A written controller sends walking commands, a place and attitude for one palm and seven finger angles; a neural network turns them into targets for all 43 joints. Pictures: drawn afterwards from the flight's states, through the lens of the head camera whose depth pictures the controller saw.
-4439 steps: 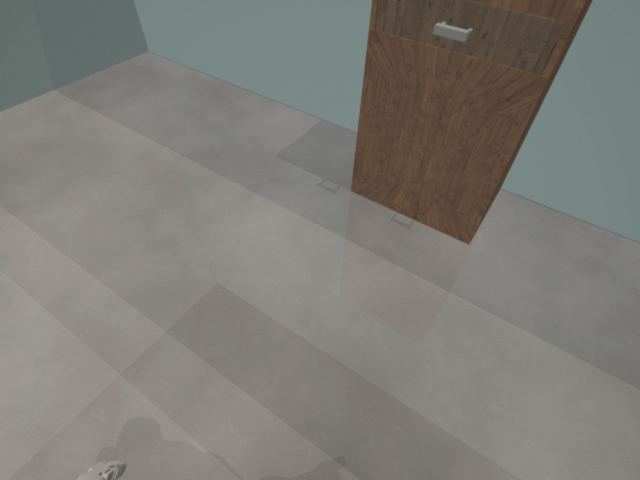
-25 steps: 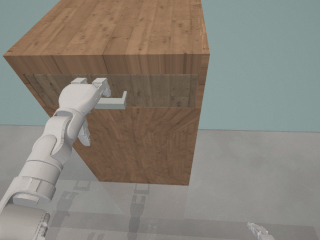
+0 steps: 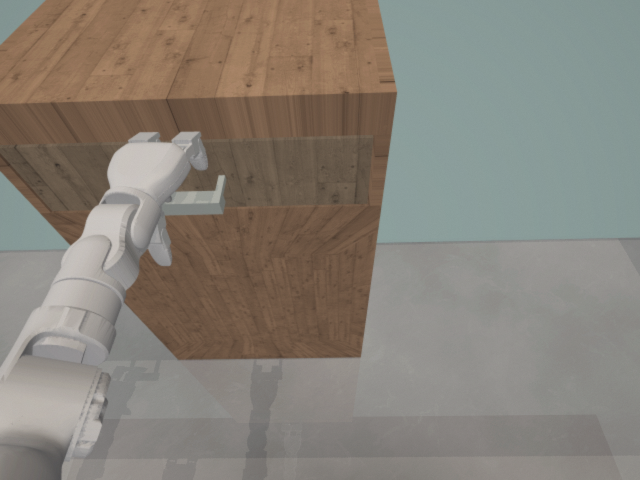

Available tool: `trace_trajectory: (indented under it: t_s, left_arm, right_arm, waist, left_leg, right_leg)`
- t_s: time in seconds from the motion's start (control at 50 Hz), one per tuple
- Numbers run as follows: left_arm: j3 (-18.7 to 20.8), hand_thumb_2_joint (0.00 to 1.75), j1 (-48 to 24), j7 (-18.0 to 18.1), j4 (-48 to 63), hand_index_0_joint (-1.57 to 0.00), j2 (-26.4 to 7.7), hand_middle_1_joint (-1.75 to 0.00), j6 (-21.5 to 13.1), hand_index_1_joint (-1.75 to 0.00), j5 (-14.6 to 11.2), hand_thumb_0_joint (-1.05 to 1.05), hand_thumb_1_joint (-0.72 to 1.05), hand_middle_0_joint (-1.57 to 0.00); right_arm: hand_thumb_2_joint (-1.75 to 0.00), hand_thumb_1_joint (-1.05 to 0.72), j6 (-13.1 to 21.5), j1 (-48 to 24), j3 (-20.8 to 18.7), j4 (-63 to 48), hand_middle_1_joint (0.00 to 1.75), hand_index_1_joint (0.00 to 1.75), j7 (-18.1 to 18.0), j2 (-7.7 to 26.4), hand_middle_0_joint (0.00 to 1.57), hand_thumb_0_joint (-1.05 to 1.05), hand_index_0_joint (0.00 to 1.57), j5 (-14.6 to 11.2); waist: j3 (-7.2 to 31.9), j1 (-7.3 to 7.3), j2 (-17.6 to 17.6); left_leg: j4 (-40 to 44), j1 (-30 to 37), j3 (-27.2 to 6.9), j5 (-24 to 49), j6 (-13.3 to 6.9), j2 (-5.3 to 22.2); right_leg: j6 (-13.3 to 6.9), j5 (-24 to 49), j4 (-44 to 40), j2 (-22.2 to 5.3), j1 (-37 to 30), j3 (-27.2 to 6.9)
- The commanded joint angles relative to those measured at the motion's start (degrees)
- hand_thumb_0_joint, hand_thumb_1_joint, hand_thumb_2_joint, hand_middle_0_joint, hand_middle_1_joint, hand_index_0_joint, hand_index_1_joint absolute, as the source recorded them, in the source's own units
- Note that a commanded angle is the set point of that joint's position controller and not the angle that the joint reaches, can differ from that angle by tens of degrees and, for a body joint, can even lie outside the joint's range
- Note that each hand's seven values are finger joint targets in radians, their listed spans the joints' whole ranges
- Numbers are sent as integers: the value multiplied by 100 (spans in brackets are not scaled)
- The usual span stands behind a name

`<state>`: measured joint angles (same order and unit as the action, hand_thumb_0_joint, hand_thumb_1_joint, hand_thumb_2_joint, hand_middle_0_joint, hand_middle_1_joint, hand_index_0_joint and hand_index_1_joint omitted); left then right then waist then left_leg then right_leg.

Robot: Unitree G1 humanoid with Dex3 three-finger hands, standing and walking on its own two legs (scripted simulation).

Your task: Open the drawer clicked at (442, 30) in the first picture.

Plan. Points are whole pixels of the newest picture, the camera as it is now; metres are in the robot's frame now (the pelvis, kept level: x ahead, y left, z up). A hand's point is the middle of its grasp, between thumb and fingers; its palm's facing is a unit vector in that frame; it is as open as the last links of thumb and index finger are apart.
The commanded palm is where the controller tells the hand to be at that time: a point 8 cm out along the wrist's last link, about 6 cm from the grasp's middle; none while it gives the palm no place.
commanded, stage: move the hooked fingers above the handle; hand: left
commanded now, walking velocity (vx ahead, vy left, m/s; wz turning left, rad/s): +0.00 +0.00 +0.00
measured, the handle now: (192, 192) +0.51 +0.21 +0.05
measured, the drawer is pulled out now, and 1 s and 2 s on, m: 0.00 0.00 0.00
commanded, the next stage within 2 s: lower the fingers behind the handle in 0.66 s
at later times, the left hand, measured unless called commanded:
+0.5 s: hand (167, 195) +0.45 +0.22 +0.10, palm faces -0.01 -0.01 -1.00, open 13.9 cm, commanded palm +0.43 +0.23 +0.16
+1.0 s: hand (171, 204) +0.44 +0.21 +0.09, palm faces -0.03 -0.01 -1.00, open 13.9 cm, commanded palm +0.43 +0.22 +0.15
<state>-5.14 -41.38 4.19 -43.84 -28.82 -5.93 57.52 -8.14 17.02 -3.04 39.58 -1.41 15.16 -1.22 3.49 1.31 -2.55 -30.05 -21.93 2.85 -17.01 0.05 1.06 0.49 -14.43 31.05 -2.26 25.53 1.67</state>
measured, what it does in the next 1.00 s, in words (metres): stands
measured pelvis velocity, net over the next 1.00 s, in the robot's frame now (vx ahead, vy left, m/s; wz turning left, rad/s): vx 0.00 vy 0.00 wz -0.01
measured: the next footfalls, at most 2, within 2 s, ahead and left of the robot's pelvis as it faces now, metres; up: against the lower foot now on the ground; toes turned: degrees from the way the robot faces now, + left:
none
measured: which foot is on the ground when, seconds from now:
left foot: down 0.00-1.00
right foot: down 0.00-1.00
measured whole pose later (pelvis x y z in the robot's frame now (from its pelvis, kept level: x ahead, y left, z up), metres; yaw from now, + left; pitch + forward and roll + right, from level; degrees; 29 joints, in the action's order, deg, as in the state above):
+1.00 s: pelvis +0.00 +0.00 +0.00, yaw +0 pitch +9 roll +1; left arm -4.5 -40.7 5.7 -45.5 -27.8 -5.3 58.7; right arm -8.4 16.1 -2.6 38.0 -1.5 14.7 -1.1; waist 4.3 1.4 -2.7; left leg -31.0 -22.7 3.0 -17.4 0.2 1.3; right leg 0.3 -14.9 32.2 -2.0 26.5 1.4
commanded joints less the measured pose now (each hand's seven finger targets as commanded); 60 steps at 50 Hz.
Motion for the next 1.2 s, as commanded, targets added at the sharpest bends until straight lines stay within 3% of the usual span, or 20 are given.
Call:
trace_trajectory:
  t_s: [0.0, 0.06, 0.1, 0.18, 0.22, 0.3, 0.36, 0.46, 0.48, 0.52, 0.58, 0.62, 0.74, 0.78, 0.9, 0.94, 1.0, 1.1, 1.14, 1.18]
  left_arm:
    - [819, 30, -2749, 418, 999, -30, -1653, -120, -54, -120, 12, 0, -50, -30]
    - [703, 30, -2826, 513, 870, -30, -1526, -120, 37, -120, 61, 0, -50, -30]
    - [912, 30, -2731, 533, 675, -30, -1758, -120, 103, -120, 76, 0, -50, -30]
    - [589, 30, -2822, 462, 717, -30, -1440, -120, 182, -120, 86, 0, -50, -30]
    - [780, 30, -2635, 378, 766, -30, -1649, -120, 145, -120, 36, 0, -50, -30]
    - [650, 30, -2603, 282, 783, -30, -1484, -120, 78, -120, 9, 0, -50, -30]
    - [566, 30, -2760, 299, 1043, -30, -1440, -120, 3, -120, 2, 0, -50, -30]
    - [773, 30, -2716, 433, 1151, -30, -1613, -120, -16, -120, 34, 0, -50, -30]
    - [590, 30, -2730, 448, 1177, -30, -1390, -120, 21, -120, 22, 0, -50, -30]
    - [508, 30, -2826, 463, 1033, -30, -1329, -120, 104, -120, 35, 0, -50, -30]
    - [305, 30, -2965, 441, 1089, -30, -1101, -120, 210, -120, 27, 0, -50, -30]
    - [477, 30, -2944, 397, 1015, -30, -1331, -120, 227, -120, 34, 0, -50, -30]
    - [556, 30, -2723, 322, 890, -30, -1353, -120, 214, -120, 42, 0, -50, -30]
    - [434, 30, -2614, 316, 822, -30, -1183, -120, 219, -120, 47, 0, -50, -30]
    - [670, 30, -2425, 381, 919, -30, -1404, -120, 66, -120, 82, 0, -50, -30]
    - [714, 30, -2410, 442, 986, -30, -1423, -120, 4, -120, 92, 0, -50, -30]
    - [614, 30, -2597, 546, 789, -30, -1351, -120, -12, -120, 107, 0, -50, -30]
    - [707, 30, -2798, 741, 850, -30, -1477, -120, -111, -120, 149, 0, -50, -30]
    - [588, 30, -2886, 795, 596, -30, -1360, -120, -70, -120, 171, 0, -50, -30]
    - [546, 30, -2817, 825, 461, -30, -1302, -120, -21, -120, 184, 0, -50, -30]
  right_arm:
    - [-90, -90, 188, 156, -266, -541, 30, 30, -87, 782, 20, 0, 20, 40]
    - [-90, -90, 192, 169, -268, -519, 30, 30, -69, 751, 20, 0, 20, 26]
    - [-90, -90, 179, 182, -264, -527, 30, 30, -86, 791, 20, 0, 20, 29]
    - [-90, -90, 187, 178, -269, -556, 30, 30, -87, 778, 20, 0, 20, 16]
    - [-90, -90, 180, 173, -272, -603, 30, 30, -97, 799, 20, 0, 20, 10]
    - [-90, -90, 170, 140, -248, -634, 30, 30, -127, 796, 20, 0, 20, 2]
    - [-90, -90, 171, 118, -254, -657, 30, 30, -121, 772, 20, 0, 20, 2]
    - [-90, -90, 179, 87, -264, -621, 30, 30, -102, 756, 20, 0, 20, 20]
    - [-90, -90, 183, 43, -266, -635, 30, 30, -91, 735, 20, 0, 20, 15]
    - [-90, -90, 185, 29, -252, -590, 30, 30, -72, 751, 20, 0, 20, 3]
    - [-90, -90, 191, 8, -254, -607, 30, 30, -75, 736, 20, 0, 20, 6]
    - [-90, -90, 183, 13, -241, -599, 30, 30, -96, 764, 20, 0, 20, 6]
    - [-90, -90, 148, -39, -206, -649, 30, 30, -109, 749, 20, 0, 20, 12]
    - [-90, -90, 153, -43, -199, -669, 30, 30, -94, 739, 20, 0, 20, 13]
    - [-90, -90, 152, -14, -221, -715, 30, 30, -99, 756, 20, 0, 20, 42]
    - [-90, -90, 169, 24, -254, -687, 30, 30, -95, 740, 20, 0, 20, 43]
    - [-90, -90, 191, 76, -249, -624, 30, 30, -120, 766, 20, 0, 20, 30]
    - [-90, -90, 246, 219, -299, -531, 30, 30, -131, 766, 20, 0, 20, 67]
    - [-90, -90, 254, 263, -292, -458, 30, 30, -122, 770, 20, 0, 20, 59]
    - [-90, -90, 252, 285, -292, -467, 30, 30, -120, 774, 20, 0, 20, 61]
  waist:
    - [2262, -14, 189]
    - [2188, 14, 62]
    - [2239, -19, 222]
    - [2240, 52, 137]
    - [2342, -26, 219]
    - [2067, 33, 343]
    - [2137, 32, 100]
    - [2257, -25, 70]
    - [2175, 9, 6]
    - [2010, 64, 29]
    - [2143, 90, 73]
    - [2222, 75, 107]
    - [2054, -10, 284]
    - [1943, -6, 275]
    - [2112, -68, 346]
    - [2160, -44, 283]
    - [1901, 105, 390]
    - [2330, 125, 79]
    - [2074, 207, 108]
    - [2158, 197, 121]
  left_leg:
    - [147, 517, 1, 2135, -201, -223]
    - [139, 504, 18, 2162, -194, -209]
    - [152, 426, 25, 2127, -202, -212]
    - [152, 521, 51, 2133, -208, -182]
    - [157, 513, 69, 2163, -230, -192]
    - [191, 451, 59, 2050, -241, -183]
    - [164, 573, 52, 2034, -233, -198]
    - [116, 646, 15, 2256, -209, -204]
    - [119, 696, 20, 2258, -205, -200]
    - [135, 650, 7, 2121, -193, -187]
    - [125, 759, 9, 2086, -208, -198]
    - [122, 743, 8, 2096, -210, -204]
    - [166, 617, 1, 2179, -198, -189]
    - [170, 581, 21, 2090, -196, -188]
    - [117, 445, 46, 2091, -214, -219]
    - [69, 487, 59, 2078, -220, -213]
    - [62, 320, 33, 1742, -221, -227]
    - [-64, 434, 10, 1895, -215, -255]
    - [-58, 328, -11, 1716, -207, -236]
    - [-90, 285, 4, 1715, -210, -245]
  right_leg:
    - [-258, 1782, -71, 281, -1337, -20]
    - [-256, 1821, -41, 296, -1211, 2]
    - [-253, 1797, -48, 296, -1347, 0]
    - [-235, 1830, -52, 292, -1230, 4]
    - [-225, 1935, -74, 279, -1420, -35]
    - [-225, 1798, -120, 276, -1311, -5]
    - [-227, 1763, -109, 282, -1211, -28]
    - [-242, 1876, -39, 302, -1253, -9]
    - [-245, 1833, -55, 304, -1150, 12]
    - [-244, 1687, -83, 303, -1041, 24]
    - [-239, 1677, -98, 296, -1054, 15]
    - [-237, 1720, -90, 284, -1155, -4]
    - [-243, 1807, -64, 277, -1217, 37]
    - [-246, 1739, -81, 279, -1136, 38]
    - [-246, 1821, -42, 264, -1323, -11]
    - [-233, 1832, -19, 279, -1233, -22]
    - [-220, 1512, -70, 282, -1039, -23]
    - [-241, 1625, 29, 301, -1040, -45]
    - [-231, 1469, 21, 305, -794, -22]
    - [-233, 1485, 47, 308, -807, -26]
